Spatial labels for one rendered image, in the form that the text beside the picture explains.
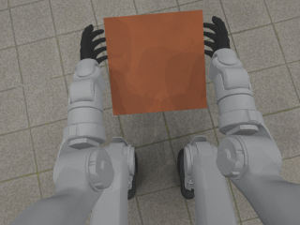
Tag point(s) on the robot right thigh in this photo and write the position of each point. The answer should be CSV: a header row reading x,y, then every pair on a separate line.
x,y
213,204

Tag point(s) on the right robot forearm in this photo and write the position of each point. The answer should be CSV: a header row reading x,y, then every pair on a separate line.
x,y
237,110

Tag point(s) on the robot left hand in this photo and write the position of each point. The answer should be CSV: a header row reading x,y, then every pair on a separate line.
x,y
87,50

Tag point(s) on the robot right upper arm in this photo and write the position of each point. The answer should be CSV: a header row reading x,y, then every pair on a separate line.
x,y
253,164

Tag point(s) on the left robot forearm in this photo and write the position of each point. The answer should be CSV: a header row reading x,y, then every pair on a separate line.
x,y
84,109

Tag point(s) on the robot right hand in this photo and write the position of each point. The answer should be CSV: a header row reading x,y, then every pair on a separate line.
x,y
221,40

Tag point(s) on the robot right shin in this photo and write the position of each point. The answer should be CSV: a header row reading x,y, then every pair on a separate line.
x,y
188,181

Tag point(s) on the carton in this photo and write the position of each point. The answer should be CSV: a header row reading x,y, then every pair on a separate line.
x,y
156,62

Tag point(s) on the robot left upper arm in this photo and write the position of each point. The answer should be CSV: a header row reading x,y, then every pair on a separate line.
x,y
79,176

